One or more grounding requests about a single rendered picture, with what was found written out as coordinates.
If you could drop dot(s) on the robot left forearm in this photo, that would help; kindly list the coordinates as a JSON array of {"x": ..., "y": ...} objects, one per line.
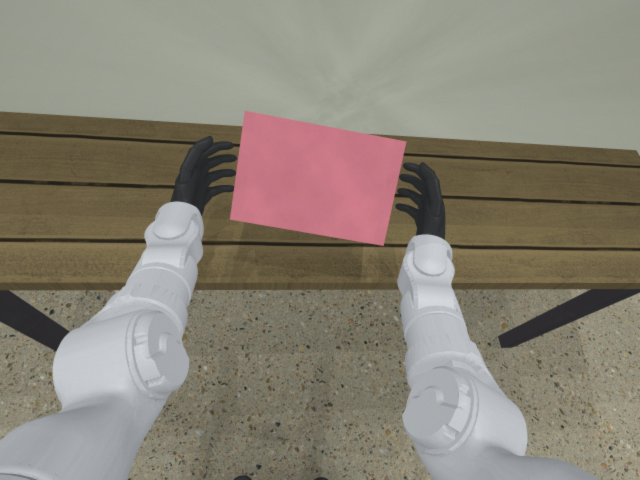
[{"x": 166, "y": 274}]

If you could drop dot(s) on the left robot upper arm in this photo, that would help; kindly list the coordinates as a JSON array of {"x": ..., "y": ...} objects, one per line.
[{"x": 113, "y": 378}]

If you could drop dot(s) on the right robot upper arm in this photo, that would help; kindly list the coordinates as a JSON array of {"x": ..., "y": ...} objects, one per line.
[{"x": 463, "y": 429}]

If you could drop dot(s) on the robot right hand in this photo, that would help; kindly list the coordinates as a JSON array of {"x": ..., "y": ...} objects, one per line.
[{"x": 430, "y": 218}]

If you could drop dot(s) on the carton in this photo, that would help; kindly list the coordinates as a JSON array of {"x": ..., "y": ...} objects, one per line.
[{"x": 315, "y": 179}]

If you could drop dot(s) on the robot right forearm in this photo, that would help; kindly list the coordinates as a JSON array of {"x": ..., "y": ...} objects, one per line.
[{"x": 433, "y": 324}]

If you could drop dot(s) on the table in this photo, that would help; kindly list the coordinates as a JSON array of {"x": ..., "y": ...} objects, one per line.
[{"x": 78, "y": 193}]

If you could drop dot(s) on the robot left hand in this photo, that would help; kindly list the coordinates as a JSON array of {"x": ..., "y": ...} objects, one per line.
[{"x": 191, "y": 185}]

